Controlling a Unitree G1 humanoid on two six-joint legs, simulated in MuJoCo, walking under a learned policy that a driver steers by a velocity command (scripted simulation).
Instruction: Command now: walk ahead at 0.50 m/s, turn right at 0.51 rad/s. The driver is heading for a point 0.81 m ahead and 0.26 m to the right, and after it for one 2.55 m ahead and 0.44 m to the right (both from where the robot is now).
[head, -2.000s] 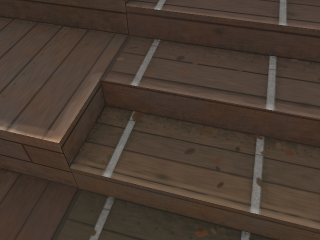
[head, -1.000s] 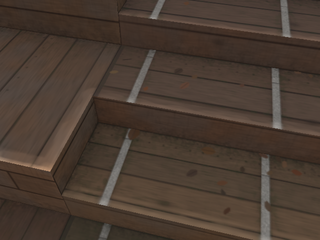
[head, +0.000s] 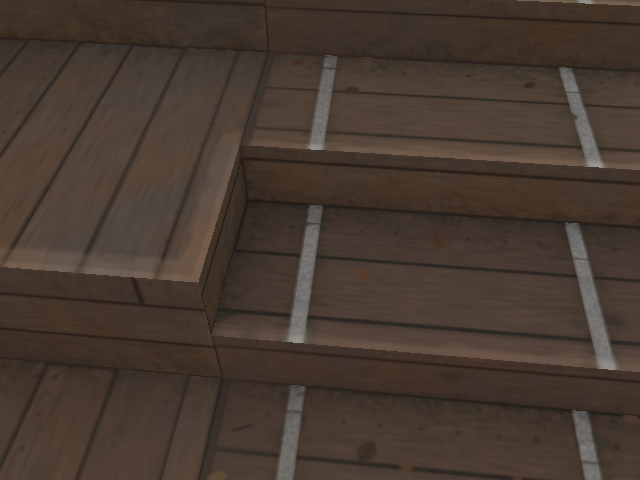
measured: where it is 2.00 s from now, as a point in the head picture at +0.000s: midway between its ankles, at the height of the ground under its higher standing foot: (382, 260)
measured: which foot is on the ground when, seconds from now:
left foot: down 0.00-0.42, up 0.44-0.84, down 0.86-1.00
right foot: up 0.00-0.34, down 0.36-0.88, up 0.90-1.00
